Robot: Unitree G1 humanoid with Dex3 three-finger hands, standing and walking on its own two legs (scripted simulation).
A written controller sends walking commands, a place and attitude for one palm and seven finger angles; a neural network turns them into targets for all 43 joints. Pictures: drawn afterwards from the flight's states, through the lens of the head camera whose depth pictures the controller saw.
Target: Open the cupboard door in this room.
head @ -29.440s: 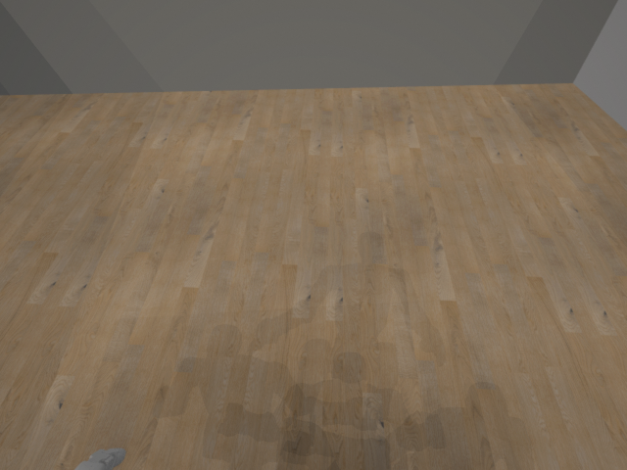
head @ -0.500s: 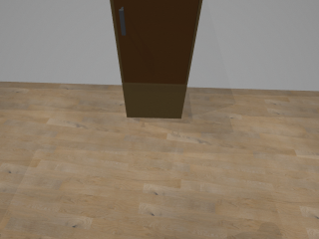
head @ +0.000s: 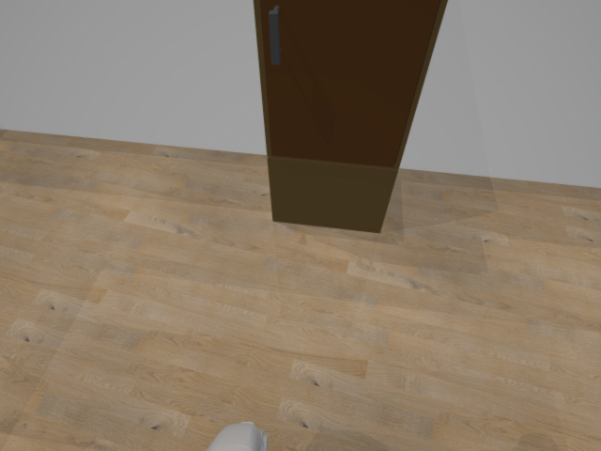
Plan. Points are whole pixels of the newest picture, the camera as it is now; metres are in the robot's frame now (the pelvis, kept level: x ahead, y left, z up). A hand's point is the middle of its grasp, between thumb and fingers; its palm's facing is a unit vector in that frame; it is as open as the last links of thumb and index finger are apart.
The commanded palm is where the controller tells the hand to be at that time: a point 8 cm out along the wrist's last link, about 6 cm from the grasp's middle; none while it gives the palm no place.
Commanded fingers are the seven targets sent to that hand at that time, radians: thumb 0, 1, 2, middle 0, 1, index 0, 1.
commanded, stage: walk to a spot facing it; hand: left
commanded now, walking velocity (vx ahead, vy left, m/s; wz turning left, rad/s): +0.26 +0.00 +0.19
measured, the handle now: (276, 35) +1.02 +0.17 +0.05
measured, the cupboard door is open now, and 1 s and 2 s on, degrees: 0 0 0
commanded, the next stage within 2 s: take the last steps up to it in 0.02 s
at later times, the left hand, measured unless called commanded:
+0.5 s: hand (199, 348) +0.28 +0.21 -0.15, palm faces +0.00 -0.97 -0.23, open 7.4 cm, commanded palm none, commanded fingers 0.00 0.90 0.90 -0.20 -0.30 -0.20 -0.30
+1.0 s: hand (216, 360) +0.28 +0.18 -0.18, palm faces +0.09 -0.99 -0.13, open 7.4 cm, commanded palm none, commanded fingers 0.00 0.90 0.90 -0.20 -0.30 -0.20 -0.30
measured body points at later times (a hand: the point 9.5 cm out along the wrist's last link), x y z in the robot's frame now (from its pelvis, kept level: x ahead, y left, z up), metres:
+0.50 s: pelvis +0.18 +0.02 +0.00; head +0.19 +0.01 +0.45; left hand +0.28 +0.26 -0.13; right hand +0.19 -0.22 -0.16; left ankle +0.16 +0.14 -0.74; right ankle +0.25 -0.10 -0.72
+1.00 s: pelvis +0.37 +0.03 -0.01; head +0.40 +0.05 +0.44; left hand +0.27 +0.24 -0.17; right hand +0.46 -0.20 -0.15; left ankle +0.43 +0.13 -0.74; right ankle +0.26 -0.10 -0.73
